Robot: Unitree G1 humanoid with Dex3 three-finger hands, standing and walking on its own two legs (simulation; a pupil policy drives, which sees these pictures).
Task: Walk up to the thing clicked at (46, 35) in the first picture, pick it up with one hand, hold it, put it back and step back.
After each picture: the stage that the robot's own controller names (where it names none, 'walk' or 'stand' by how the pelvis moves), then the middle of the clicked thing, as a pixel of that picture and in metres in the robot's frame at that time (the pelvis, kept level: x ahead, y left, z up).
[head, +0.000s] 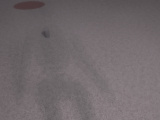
stand; (46, 33) +1.66 +0.46 -0.72
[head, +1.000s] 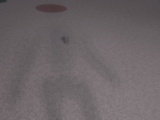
walk; (66, 39) +1.57 +0.19 -0.70
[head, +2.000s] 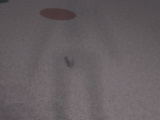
walk; (70, 61) +1.06 +0.09 -0.71
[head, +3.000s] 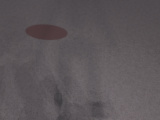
walk; (58, 99) +0.64 +0.18 -0.71
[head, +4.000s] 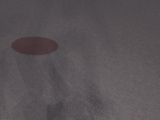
stand; out of the picture +0.40 +0.21 -0.71
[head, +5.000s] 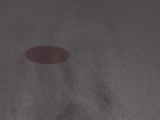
stand; out of the picture +0.35 +0.21 -0.72
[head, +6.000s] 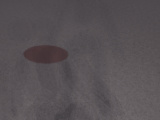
stand; out of the picture +0.37 +0.22 -0.72
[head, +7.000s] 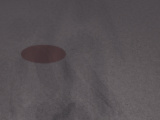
stand; out of the picture +0.35 +0.23 -0.72
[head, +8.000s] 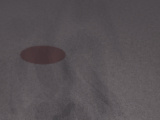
stand; out of the picture +0.34 +0.23 -0.72
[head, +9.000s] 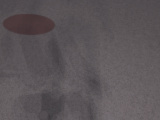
go down; (45, 117) +0.38 +0.23 -0.65
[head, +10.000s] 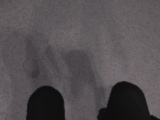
go down; (31, 69) +0.45 +0.22 -0.32
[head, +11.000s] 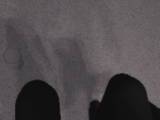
close in; (14, 59) +0.44 +0.23 -0.27
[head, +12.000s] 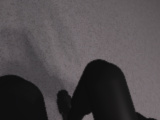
close in; out of the picture +0.44 +0.25 -0.23
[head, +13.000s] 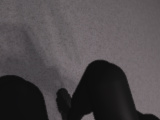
close; out of the picture +0.43 +0.26 -0.23
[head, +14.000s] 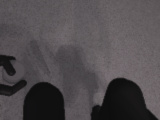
lift; (13, 75) +0.35 +0.23 -0.13
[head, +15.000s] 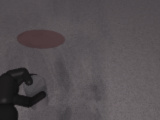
hold; (37, 93) +0.32 +0.16 +0.02
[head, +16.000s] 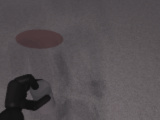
hold; (43, 97) +0.32 +0.15 -0.02
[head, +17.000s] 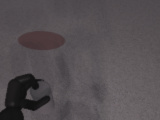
crouch; (43, 98) +0.32 +0.15 -0.02
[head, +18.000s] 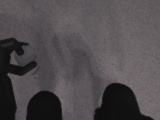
crouch; (28, 61) +0.43 +0.17 -0.12
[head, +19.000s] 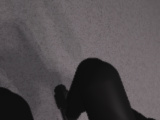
lower; out of the picture +0.40 +0.21 -0.24
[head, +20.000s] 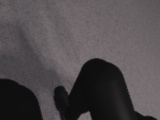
lower; out of the picture +0.41 +0.21 -0.23
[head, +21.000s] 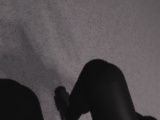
lower; out of the picture +0.41 +0.22 -0.23
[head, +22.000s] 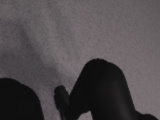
lower; out of the picture +0.41 +0.22 -0.24
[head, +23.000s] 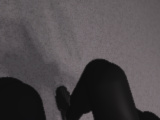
loosen; out of the picture +0.40 +0.21 -0.23
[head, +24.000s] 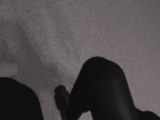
withdraw; out of the picture +0.39 +0.12 -0.25
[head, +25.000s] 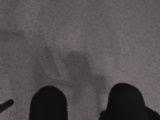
walk; (61, 90) +0.36 +0.07 -0.34
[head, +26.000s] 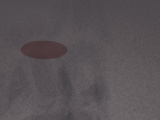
stand; out of the picture +0.24 +0.09 -0.68
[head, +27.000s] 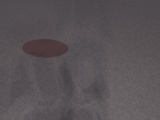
stand; out of the picture +0.22 +0.10 -0.69
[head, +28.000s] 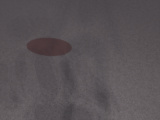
stand; out of the picture +0.21 +0.10 -0.71
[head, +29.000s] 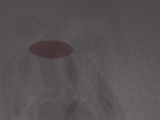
walk; out of the picture +0.20 +0.11 -0.75
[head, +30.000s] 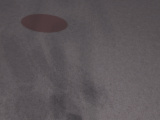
walk; out of the picture +0.32 +0.01 -0.73
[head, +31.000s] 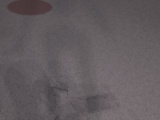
walk; (60, 93) +0.57 +0.16 -0.71
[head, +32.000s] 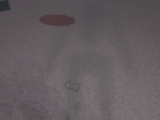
stand; (72, 86) +0.82 +0.12 -0.73
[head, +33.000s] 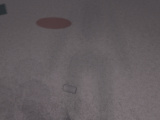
stand; (70, 89) +0.82 +0.14 -0.75
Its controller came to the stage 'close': yes
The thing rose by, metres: 0.70
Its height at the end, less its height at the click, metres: -0.02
